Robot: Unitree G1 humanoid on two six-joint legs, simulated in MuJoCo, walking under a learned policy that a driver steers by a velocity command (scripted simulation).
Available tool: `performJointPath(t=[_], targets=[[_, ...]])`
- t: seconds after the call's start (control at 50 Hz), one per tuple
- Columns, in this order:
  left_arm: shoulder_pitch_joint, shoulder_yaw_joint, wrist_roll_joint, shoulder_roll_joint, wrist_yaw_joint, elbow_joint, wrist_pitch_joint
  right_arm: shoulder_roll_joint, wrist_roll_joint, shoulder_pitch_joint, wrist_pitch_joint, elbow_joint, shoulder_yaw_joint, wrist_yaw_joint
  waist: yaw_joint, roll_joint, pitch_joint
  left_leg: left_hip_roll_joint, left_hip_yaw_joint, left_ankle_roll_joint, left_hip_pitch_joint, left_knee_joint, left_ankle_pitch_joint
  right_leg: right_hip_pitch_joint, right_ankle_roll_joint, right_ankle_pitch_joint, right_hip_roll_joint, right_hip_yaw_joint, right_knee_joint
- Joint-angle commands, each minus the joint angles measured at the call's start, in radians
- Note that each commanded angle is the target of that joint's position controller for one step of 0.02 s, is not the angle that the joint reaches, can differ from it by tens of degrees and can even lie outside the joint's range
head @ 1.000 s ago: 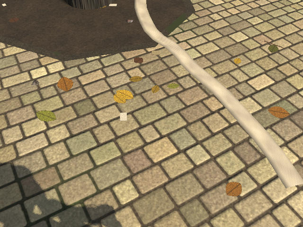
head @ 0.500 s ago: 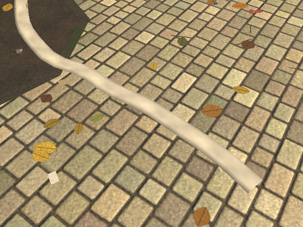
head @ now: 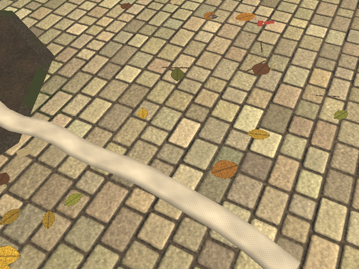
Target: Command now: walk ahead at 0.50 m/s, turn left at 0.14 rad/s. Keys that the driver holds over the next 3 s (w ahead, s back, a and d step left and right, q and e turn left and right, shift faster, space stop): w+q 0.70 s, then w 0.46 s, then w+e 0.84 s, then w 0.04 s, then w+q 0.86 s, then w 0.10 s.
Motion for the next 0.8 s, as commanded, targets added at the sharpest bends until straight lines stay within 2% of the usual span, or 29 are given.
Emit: performJointPath(t=[0.02,0.1,0.14,0.18,0.22,0.24,0.26,0.28,0.3,0.32,0.34,0.36,0.38,0.4,0.46,0.5,0.54,0.58,0.64,0.7,0.72,0.74,0.76,0.78,0.8], targets=[[-0.054,0.041,0.002,0.150,0.011,-0.046,-0.031,-0.045,0.005,-0.027,-0.001,-0.048,-0.008,0.007,-0.010,-0.087,0.001,0.006,-0.021,0.006,0.040,-0.157,0.200,-0.016,-0.154,0.265,-0.261,0.080,-0.162],[-0.003,0.052,-0.009,0.173,0.013,0.001,-0.032,-0.035,0.017,-0.130,-0.001,-0.086,-0.003,0.029,0.039,-0.086,0.046,-0.033,-0.008,0.035,0.054,-0.330,0.273,0.071,-0.122,0.214,-0.295,0.018,-0.172],[0.015,0.058,-0.016,0.177,0.015,0.022,-0.024,-0.039,0.017,-0.162,0.001,-0.109,-0.005,0.041,0.048,-0.082,0.064,-0.040,-0.009,0.058,0.013,-0.372,0.218,0.160,-0.110,0.233,-0.326,0.008,-0.144],[0.016,0.065,-0.021,0.185,0.020,0.033,-0.011,-0.045,0.012,-0.169,0.003,-0.129,-0.008,0.053,0.041,-0.091,0.063,-0.057,0.016,0.085,0.008,-0.395,0.114,0.232,-0.090,0.340,-0.348,-0.008,-0.090],[-0.009,0.073,-0.024,0.210,0.031,0.029,0.003,-0.074,0.006,-0.106,0.007,-0.131,-0.024,0.056,-0.002,-0.123,0.005,-0.116,0.081,0.120,0.131,-0.402,0.006,0.259,-0.057,0.662,-0.337,-0.045,0.040],[-0.027,0.073,-0.024,0.217,0.038,0.025,0.012,-0.104,0.004,0.001,0.010,-0.110,-0.043,0.054,-0.065,-0.122,-0.060,-0.163,0.118,0.144,0.285,-0.431,0.008,0.238,-0.030,0.804,-0.308,-0.084,0.193],[-0.013,0.064,-0.018,0.196,0.047,0.017,0.015,-0.161,0.006,0.152,0.012,-0.074,-0.072,0.044,-0.130,-0.089,-0.146,-0.180,0.087,0.179,0.533,-0.440,0.062,0.116,0.008,0.770,-0.263,-0.121,0.417],[0.067,0.036,0.005,0.120,0.047,-0.029,0.000,-0.283,0.001,0.269,0.012,-0.070,-0.103,0.028,-0.125,0.117,-0.287,0.070,-0.345,0.333,0.930,-0.447,0.078,-0.265,0.079,0.325,-0.149,-0.132,0.821],[0.067,0.012,0.010,0.083,0.032,-0.036,-0.031,-0.263,0.019,0.270,0.007,-0.080,-0.090,0.034,-0.108,0.215,-0.425,0.204,-0.800,0.460,1.122,-0.646,-0.059,-0.518,0.111,-0.374,0.010,0.049,1.056],[-0.010,0.031,-0.028,0.157,0.014,-0.049,-0.058,-0.200,0.013,0.266,0.009,-0.083,-0.073,0.031,-0.149,0.126,-0.365,0.182,-0.717,0.402,1.099,-0.678,-0.169,-0.628,0.087,-0.331,-0.061,0.147,1.101],[-0.086,0.025,-0.043,0.157,0.011,-0.071,-0.072,-0.166,0.011,0.220,0.009,-0.089,-0.065,0.025,-0.141,0.060,-0.240,0.144,-0.582,0.360,0.966,-0.681,-0.151,-0.651,0.070,-0.255,-0.104,0.123,1.052],[-0.123,0.024,-0.024,0.149,0.018,-0.081,-0.077,-0.149,0.007,0.156,0.011,-0.100,-0.058,0.022,-0.100,-0.025,-0.140,0.108,-0.481,0.333,0.800,-0.693,-0.055,-0.622,0.067,-0.193,-0.143,0.108,0.953],[-0.129,0.034,-0.003,0.161,0.026,-0.081,-0.070,-0.119,-0.002,0.108,0.011,-0.114,-0.047,0.018,-0.063,-0.027,-0.100,0.077,-0.410,0.317,0.677,-0.713,0.048,-0.549,0.070,-0.154,-0.173,0.106,0.875],[-0.113,0.037,0.002,0.158,0.026,-0.083,-0.058,-0.113,-0.009,0.083,0.012,-0.128,-0.044,0.015,-0.035,-0.002,-0.081,0.056,-0.389,0.319,0.601,-0.737,0.100,-0.497,0.076,-0.136,-0.179,0.106,0.844],[-0.095,0.031,0.010,0.127,0.032,-0.077,-0.032,-0.128,-0.003,0.078,0.006,-0.124,-0.049,0.004,-0.011,0.007,-0.060,0.023,-0.308,0.329,0.498,-0.768,0.221,-0.465,0.114,-0.080,-0.174,0.082,0.725],[-0.162,0.022,0.013,0.106,0.034,-0.092,-0.030,-0.146,0.005,0.097,0.008,-0.110,-0.056,-0.008,-0.028,0.005,-0.038,-0.007,-0.260,0.308,0.467,-0.769,0.240,-0.465,0.136,0.042,-0.159,0.074,0.587],[-0.238,0.013,0.010,0.085,0.030,-0.104,-0.035,-0.148,0.013,0.120,0.015,-0.097,-0.057,-0.016,-0.059,0.023,-0.032,-0.046,-0.228,0.272,0.450,-0.753,0.194,-0.419,0.143,0.178,-0.129,0.071,0.428],[-0.304,0.010,-0.001,0.080,0.020,-0.115,-0.042,-0.150,0.017,0.149,0.022,-0.085,-0.059,-0.020,-0.088,0.039,-0.029,-0.054,-0.241,0.254,0.448,-0.740,0.132,-0.368,0.146,0.259,-0.097,0.066,0.310],[-0.364,0.017,-0.013,0.104,0.006,-0.133,-0.055,-0.148,0.023,0.192,0.034,-0.067,-0.060,-0.023,-0.107,0.046,-0.022,-0.026,-0.324,0.248,0.517,-0.685,0.074,-0.347,0.133,0.242,-0.074,0.090,0.215],[-0.329,0.035,-0.019,0.137,-0.004,-0.128,-0.070,-0.145,0.017,0.185,0.043,-0.070,-0.063,-0.027,-0.075,0.079,-0.029,-0.004,-0.412,0.227,0.587,-0.597,0.081,-0.276,0.094,0.133,-0.064,0.101,0.152],[-0.259,0.043,-0.018,0.146,-0.003,-0.107,-0.075,-0.130,0.015,0.166,0.044,-0.075,-0.059,-0.027,-0.034,0.086,-0.050,-0.019,-0.402,0.210,0.588,-0.549,0.122,-0.189,0.070,0.146,-0.064,0.079,0.111],[-0.162,0.056,-0.004,0.172,0.002,-0.087,-0.080,-0.091,0.009,0.164,0.039,-0.082,-0.046,-0.023,0.009,0.074,-0.121,-0.062,-0.359,0.180,0.558,-0.434,0.183,-0.020,0.029,0.156,-0.105,0.095,0.108],[-0.012,0.069,0.011,0.223,0.009,-0.075,-0.081,-0.038,-0.007,0.174,0.033,-0.098,-0.026,-0.020,0.066,-0.031,-0.253,-0.122,-0.272,0.142,0.439,-0.170,0.039,0.232,-0.042,0.124,-0.271,0.260,0.128],[0.084,0.089,0.013,0.294,0.003,-0.020,-0.068,0.004,0.023,0.333,0.025,-0.100,-0.011,-0.020,0.011,-0.366,-0.345,-0.262,-0.155,0.068,0.087,0.134,-0.410,0.525,-0.226,-0.057,-0.471,0.711,0.056],[0.081,0.073,-0.018,0.206,-0.003,-0.025,-0.063,-0.093,0.030,0.311,0.022,-0.080,-0.025,-0.023,0.041,-0.271,-0.274,-0.188,-0.176,0.058,-0.046,0.253,-0.423,0.491,-0.215,-0.318,-0.478,0.808,-0.009]])
Next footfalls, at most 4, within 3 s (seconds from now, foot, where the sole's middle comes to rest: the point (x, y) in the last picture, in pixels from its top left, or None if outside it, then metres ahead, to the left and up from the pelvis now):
0.26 left None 0.32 0.17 -0.78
0.74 right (180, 231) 0.63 0.06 -0.78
1.22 left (96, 208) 0.72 0.41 -0.78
1.78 right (135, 140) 1.08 0.29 -0.78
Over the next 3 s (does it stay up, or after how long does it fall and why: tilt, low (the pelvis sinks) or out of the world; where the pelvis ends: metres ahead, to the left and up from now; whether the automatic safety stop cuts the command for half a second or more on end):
stays up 1.58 0.47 0.00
